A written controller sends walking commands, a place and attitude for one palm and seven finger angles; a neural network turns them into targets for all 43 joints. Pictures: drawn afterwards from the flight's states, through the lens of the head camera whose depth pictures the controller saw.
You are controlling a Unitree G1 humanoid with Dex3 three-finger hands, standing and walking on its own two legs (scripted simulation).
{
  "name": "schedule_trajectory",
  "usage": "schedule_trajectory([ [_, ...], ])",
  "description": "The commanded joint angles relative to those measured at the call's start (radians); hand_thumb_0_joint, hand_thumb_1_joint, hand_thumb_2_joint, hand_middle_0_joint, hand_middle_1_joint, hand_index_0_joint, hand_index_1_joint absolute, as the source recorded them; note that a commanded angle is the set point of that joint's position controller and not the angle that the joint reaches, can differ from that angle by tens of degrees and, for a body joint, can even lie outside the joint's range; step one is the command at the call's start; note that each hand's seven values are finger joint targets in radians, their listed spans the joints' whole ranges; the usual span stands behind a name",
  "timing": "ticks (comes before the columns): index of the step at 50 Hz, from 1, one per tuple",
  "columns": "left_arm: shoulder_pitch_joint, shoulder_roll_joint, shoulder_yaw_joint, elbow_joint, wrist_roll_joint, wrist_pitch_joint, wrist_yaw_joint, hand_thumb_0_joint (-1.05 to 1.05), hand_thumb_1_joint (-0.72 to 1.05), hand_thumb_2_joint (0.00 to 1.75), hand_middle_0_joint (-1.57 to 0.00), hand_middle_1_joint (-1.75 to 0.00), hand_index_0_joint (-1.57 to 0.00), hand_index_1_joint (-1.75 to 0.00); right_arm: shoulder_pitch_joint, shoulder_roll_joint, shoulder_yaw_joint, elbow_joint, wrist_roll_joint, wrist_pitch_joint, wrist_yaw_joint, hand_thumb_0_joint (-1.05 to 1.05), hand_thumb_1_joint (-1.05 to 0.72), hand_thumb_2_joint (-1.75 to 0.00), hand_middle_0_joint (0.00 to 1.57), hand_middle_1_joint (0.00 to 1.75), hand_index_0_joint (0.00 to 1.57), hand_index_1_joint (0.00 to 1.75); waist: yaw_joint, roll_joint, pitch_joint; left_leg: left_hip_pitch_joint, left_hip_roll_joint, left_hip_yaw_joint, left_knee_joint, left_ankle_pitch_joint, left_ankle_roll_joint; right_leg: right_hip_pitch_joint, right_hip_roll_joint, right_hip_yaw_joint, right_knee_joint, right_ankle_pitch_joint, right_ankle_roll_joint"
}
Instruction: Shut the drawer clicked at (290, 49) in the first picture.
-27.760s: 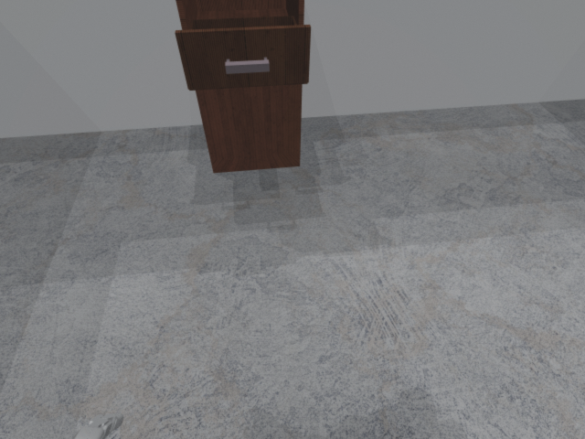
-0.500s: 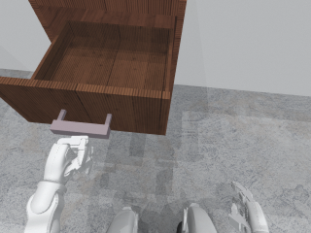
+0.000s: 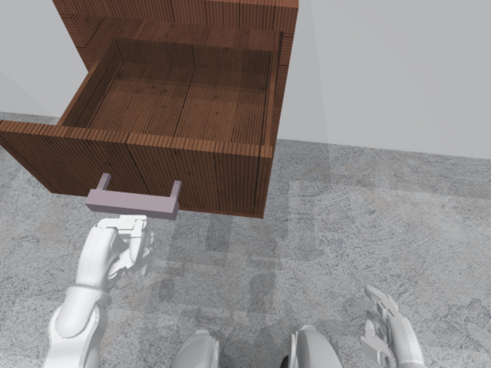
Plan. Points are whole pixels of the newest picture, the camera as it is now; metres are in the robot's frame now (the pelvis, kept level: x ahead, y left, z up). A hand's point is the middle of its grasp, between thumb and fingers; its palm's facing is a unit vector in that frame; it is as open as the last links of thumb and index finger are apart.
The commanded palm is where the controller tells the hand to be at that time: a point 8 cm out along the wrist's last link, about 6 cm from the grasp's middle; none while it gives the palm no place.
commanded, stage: push the drawer shut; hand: left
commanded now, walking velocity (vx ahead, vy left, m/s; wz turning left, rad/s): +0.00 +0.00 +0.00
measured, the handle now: (137, 193) +0.37 +0.19 +0.05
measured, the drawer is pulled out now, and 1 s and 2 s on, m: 0.30 0.19 0.08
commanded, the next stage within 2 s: none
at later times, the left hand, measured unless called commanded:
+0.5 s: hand (158, 223) +0.33 +0.15 +0.03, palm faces -0.10 -0.99 -0.07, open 3.3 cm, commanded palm +0.33 +0.21 +0.05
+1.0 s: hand (168, 184) +0.40 +0.15 +0.04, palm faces -0.10 -0.99 -0.06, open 3.4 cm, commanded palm +0.39 +0.20 +0.05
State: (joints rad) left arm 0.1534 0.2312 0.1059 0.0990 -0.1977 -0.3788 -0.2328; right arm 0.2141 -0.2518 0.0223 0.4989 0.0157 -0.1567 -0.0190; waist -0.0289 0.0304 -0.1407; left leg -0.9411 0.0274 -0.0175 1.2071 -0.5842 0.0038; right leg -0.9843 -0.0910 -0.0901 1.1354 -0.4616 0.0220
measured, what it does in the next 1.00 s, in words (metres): stands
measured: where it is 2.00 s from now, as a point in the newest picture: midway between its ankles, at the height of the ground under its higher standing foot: outside the picture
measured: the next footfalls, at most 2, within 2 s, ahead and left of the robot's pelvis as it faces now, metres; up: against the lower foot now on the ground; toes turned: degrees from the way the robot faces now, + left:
none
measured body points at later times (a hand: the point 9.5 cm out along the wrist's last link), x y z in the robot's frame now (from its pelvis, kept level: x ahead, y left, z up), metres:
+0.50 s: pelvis +0.00 -0.01 +0.00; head +0.10 +0.00 +0.44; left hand +0.33 +0.21 +0.04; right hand +0.15 -0.25 -0.10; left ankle +0.00 +0.11 -0.64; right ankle +0.04 -0.14 -0.64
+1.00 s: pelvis -0.01 +0.00 +0.00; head +0.11 +0.00 +0.44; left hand +0.40 +0.20 +0.04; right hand +0.09 -0.26 -0.11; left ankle +0.00 +0.11 -0.64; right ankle +0.04 -0.14 -0.64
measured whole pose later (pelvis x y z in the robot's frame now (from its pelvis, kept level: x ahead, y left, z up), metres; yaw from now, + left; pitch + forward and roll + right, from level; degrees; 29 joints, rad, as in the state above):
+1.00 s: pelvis -0.01 +0.00 +0.00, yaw -1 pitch +20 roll -1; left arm -0.41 0.29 0.21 0.66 -0.16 -0.40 -0.22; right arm 0.27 -0.26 0.02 0.60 0.01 -0.09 -0.02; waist -0.08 0.02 -0.11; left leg -0.97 0.03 0.00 1.16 -0.54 0.00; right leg -1.03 -0.08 -0.07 1.10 -0.42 0.02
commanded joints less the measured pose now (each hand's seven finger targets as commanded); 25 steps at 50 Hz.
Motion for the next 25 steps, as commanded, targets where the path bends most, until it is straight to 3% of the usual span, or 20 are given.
schedule_trajectory([
  [1, -0.237, 0.109, 0.055, -0.167, -0.009, -0.024, 0.009, 0.0, 0.9, 0.9, -1.4, -1.6, -1.4, -1.6, 0.002, -0.144, -0.063, -0.127, 0.006, -0.044, -0.02, 0.0, -0.9, -0.9, 0.2, 0.3, 0.2, 0.3, -0.031, 0.011, -0.275, 0.117, -0.029, -0.021, -0.211, 0.247, 0.003, 0.214, 0.066, 0.019, -0.135, 0.101, -0.042],
  [2, -0.234, 0.133, 0.081, -0.171, -0.01, -0.025, 0.017, 0.0, 0.9, 0.9, -1.4, -1.6, -1.4, -1.6, 0.001, -0.145, -0.064, -0.13, 0.004, -0.042, -0.022, 0.0, -0.9, -0.9, 0.2, 0.3, 0.2, 0.3, -0.02, 0.011, -0.295, 0.118, -0.029, -0.019, -0.21, 0.27, 0.003, 0.233, 0.067, 0.023, -0.131, 0.119, -0.043],
  [5, -0.271, 0.133, 0.091, -0.171, -0.012, -0.031, 0.028, 0.0, 0.9, 0.9, -1.4, -1.6, -1.4, -1.6, 0.009, -0.137, -0.063, -0.125, 0.002, -0.04, -0.019, 0.0, -0.9, -0.9, 0.2, 0.3, 0.2, 0.3, -0.012, 0.011, -0.344, 0.151, -0.028, -0.016, -0.214, 0.327, 0.001, 0.267, 0.065, 0.024, -0.131, 0.176, -0.043],
  [6, -0.298, 0.126, 0.085, -0.18, -0.018, -0.037, 0.03, 0.0, 0.9, 0.9, -1.4, -1.6, -1.4, -1.6, 0.009, -0.135, -0.062, -0.121, 0.002, -0.04, -0.019, 0.0, -0.9, -0.9, 0.2, 0.3, 0.2, 0.3, -0.022, 0.009, -0.35, 0.151, -0.029, -0.014, -0.209, 0.335, 0.002, 0.274, 0.065, 0.027, -0.133, 0.19, -0.04],
  [7, -0.301, 0.149, 0.104, -0.153, -0.011, -0.04, 0.036, 0.0, 0.9, 0.9, -1.4, -1.6, -1.4, -1.6, 0.015, -0.139, -0.063, -0.111, 0.002, -0.038, -0.021, 0.0, -0.9, -0.9, 0.2, 0.3, 0.2, 0.3, -0.024, -0.006, -0.348, 0.141, -0.026, -0.015, -0.202, 0.341, 0.004, 0.267, 0.067, 0.027, -0.127, 0.195, -0.04],
  [8, -0.345, 0.122, 0.079, -0.154, -0.012, -0.046, 0.035, 0.0, 0.9, 0.9, -1.4, -1.6, -1.4, -1.6, 0.016, -0.135, -0.061, -0.104, 0.0, -0.039, -0.021, 0.0, -0.9, -0.9, 0.2, 0.3, 0.2, 0.3, -0.035, 0.005, -0.353, 0.145, -0.028, -0.012, -0.197, 0.344, 0.005, 0.263, 0.065, 0.031, -0.127, 0.205, -0.037],
  [14, -0.385, 0.121, 0.072, -0.11, -0.013, -0.062, 0.029, 0.0, 0.9, 0.9, -1.4, -1.6, -1.4, -1.6, 0.021, -0.138, -0.063, -0.078, 0.0, -0.04, -0.018, 0.0, -0.9, -0.9, 0.2, 0.3, 0.2, 0.3, -0.032, 0.03, -0.356, 0.163, -0.027, -0.014, -0.206, 0.346, 0.0, 0.259, 0.063, 0.03, -0.131, 0.203, -0.041],
  [15, -0.4, 0.113, 0.061, -0.097, -0.015, -0.06, 0.027, 0.0, 0.9, 0.9, -1.4, -1.6, -1.4, -1.6, 0.022, -0.138, -0.062, -0.075, 0.002, -0.039, -0.017, 0.0, -0.9, -0.9, 0.2, 0.3, 0.2, 0.3, -0.041, 0.016, -0.346, 0.158, -0.027, -0.012, -0.207, 0.337, 0.002, 0.259, 0.063, 0.031, -0.138, 0.201, -0.039],
  [20, -0.49, 0.144, 0.091, -0.038, -0.011, -0.067, 0.025, 0.0, 0.9, 0.9, -1.4, -1.6, -1.4, -1.6, 0.029, -0.143, -0.064, -0.058, 0.003, -0.034, -0.023, 0.0, -0.9, -0.9, 0.2, 0.3, 0.2, 0.3, -0.042, -0.002, -0.355, 0.137, -0.028, -0.007, -0.208, 0.31, 0.005, 0.276, 0.061, 0.043, -0.147, 0.187, -0.037],
  [22, -0.53, 0.169, 0.11, 0.02, -0.008, -0.064, 0.025, 0.0, 0.9, 0.9, -1.4, -1.6, -1.4, -1.6, 0.032, -0.147, -0.061, -0.048, 0.004, -0.028, -0.026, 0.0, -0.9, -0.9, 0.2, 0.3, 0.2, 0.3, -0.052, -0.032, -0.328, 0.107, -0.027, -0.005, -0.205, 0.278, 0.009, 0.269, 0.063, 0.046, -0.156, 0.157, -0.035],
  [25, -0.611, 0.16, 0.103, 0.033, -0.008, -0.074, 0.019, 0.0, 0.9, 0.9, -1.4, -1.6, -1.4, -1.6, 0.029, -0.143, -0.059, -0.041, 0.006, -0.027, -0.027, 0.0, -0.9, -0.9, 0.2, 0.3, 0.2, 0.3, -0.049, 0.025, -0.34, 0.127, -0.03, -0.006, -0.215, 0.269, 0.005, 0.259, 0.061, 0.047, -0.153, 0.146, -0.039],
])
